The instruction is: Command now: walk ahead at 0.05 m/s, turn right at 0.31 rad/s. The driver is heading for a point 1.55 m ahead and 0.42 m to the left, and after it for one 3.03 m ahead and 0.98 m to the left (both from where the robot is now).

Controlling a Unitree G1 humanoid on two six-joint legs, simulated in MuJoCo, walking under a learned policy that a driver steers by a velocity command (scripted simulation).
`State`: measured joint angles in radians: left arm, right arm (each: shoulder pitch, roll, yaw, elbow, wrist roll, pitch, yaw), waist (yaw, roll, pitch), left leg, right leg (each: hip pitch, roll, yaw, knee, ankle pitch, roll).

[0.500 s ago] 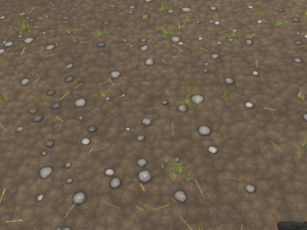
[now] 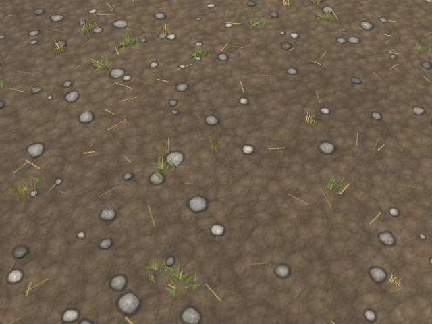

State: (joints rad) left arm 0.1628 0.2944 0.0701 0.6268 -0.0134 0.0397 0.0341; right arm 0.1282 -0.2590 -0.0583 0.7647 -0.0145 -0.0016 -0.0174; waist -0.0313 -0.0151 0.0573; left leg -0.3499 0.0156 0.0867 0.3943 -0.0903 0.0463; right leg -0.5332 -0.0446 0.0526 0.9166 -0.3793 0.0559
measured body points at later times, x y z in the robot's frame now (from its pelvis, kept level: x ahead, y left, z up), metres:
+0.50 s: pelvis +0.01 -0.02 -0.01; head +0.02 -0.02 +0.44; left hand +0.18 +0.21 -0.11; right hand +0.12 -0.29 -0.12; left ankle +0.01 +0.11 -0.74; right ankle +0.02 -0.14 -0.74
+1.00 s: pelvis +0.01 -0.01 +0.00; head +0.02 -0.01 +0.44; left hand +0.10 +0.24 -0.14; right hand +0.08 -0.26 -0.15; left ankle +0.01 +0.11 -0.74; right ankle +0.02 -0.14 -0.74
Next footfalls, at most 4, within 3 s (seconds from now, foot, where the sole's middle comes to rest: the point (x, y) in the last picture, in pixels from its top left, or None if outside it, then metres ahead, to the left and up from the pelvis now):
0.10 right None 0.06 -0.14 -0.78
0.38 left None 0.05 0.11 -0.78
2.98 left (194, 310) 0.47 0.08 -0.78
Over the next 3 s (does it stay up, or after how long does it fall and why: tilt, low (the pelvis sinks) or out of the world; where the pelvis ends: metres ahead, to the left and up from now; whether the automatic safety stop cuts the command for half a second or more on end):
stays up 0.29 -0.02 -0.03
